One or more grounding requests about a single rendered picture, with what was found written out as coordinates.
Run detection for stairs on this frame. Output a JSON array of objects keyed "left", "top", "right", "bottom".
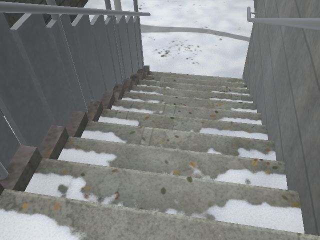
[{"left": 24, "top": 71, "right": 305, "bottom": 234}]

